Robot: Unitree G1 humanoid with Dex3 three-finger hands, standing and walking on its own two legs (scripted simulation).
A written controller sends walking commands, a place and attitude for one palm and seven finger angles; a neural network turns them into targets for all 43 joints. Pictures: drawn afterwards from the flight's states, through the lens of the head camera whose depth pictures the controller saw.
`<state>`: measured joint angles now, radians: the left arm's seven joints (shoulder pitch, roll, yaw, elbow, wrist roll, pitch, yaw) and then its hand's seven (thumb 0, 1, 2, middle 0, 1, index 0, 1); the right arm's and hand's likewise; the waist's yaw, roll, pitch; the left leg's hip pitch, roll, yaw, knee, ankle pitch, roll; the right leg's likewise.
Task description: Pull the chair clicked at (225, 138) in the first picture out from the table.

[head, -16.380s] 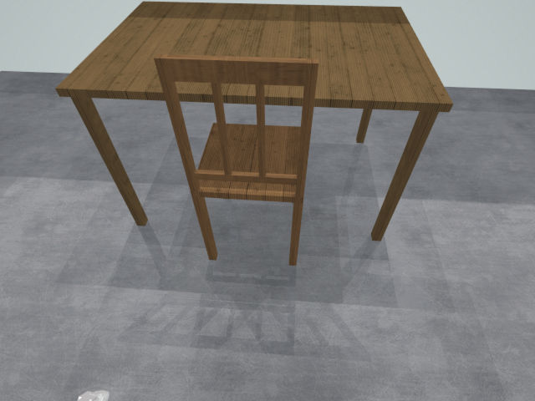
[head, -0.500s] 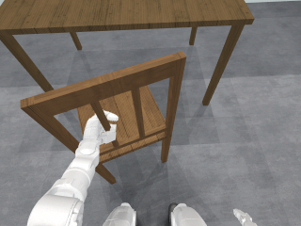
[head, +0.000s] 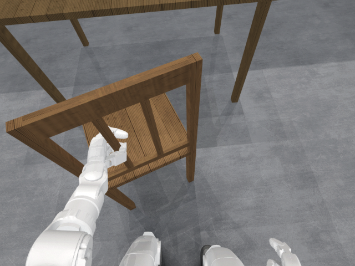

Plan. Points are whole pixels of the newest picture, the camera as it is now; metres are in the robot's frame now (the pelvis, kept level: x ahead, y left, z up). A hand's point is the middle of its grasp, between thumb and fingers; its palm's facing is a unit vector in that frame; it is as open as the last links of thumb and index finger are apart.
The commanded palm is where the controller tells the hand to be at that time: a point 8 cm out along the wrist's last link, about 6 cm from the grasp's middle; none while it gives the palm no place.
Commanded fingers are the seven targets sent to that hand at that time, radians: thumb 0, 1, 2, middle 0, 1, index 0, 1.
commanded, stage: step backward, pulling the chair out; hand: left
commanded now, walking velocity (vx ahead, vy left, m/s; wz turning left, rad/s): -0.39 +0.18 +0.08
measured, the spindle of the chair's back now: (116, 146) +0.40 +0.17 -0.08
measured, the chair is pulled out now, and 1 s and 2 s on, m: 0.43 0.63 0.63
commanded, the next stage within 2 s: stop walking, hand still on the chair in 0.52 s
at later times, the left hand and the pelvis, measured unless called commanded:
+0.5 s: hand (118, 195) +0.27 +0.14 -0.05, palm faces -0.02 -0.96 -0.26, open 5.6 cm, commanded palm +0.26 +0.20 -0.05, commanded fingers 0.00 0.90 0.90 -0.50 -1.45 -0.50 -1.45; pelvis -0.10 +0.01 +0.00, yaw -1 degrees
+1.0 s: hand (116, 238) +0.18 +0.14 -0.04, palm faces -0.06 -0.97 -0.23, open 5.4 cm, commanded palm +0.16 +0.19 -0.03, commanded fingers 0.00 0.90 0.90 -0.50 -1.45 -0.50 -1.45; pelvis -0.14 +0.02 +0.00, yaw +1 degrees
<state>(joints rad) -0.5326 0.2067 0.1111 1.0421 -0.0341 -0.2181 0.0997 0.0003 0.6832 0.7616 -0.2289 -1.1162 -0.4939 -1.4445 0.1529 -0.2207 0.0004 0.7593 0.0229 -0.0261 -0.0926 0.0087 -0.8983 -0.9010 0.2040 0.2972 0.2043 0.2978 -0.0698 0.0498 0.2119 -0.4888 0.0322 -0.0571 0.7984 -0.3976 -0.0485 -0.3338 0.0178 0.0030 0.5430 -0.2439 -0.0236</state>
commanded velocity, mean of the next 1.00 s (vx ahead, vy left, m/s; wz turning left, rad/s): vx -0.12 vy -0.05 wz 0.02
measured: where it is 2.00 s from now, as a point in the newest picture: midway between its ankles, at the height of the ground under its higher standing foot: outside the picture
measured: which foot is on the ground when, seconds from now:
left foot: up 0.00-0.16, down 0.18-0.48, up 0.50-0.70, down 0.72-1.00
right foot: down 0.00-0.26, up 0.28-0.42, down 0.44-1.00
